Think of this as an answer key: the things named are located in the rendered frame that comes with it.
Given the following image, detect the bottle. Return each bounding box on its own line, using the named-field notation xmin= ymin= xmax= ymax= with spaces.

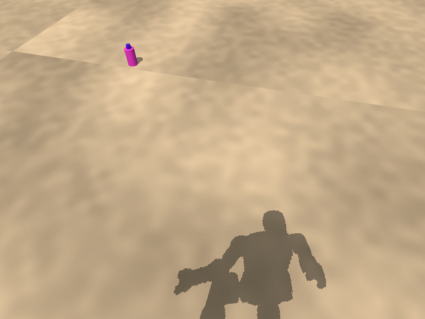
xmin=124 ymin=43 xmax=137 ymax=66

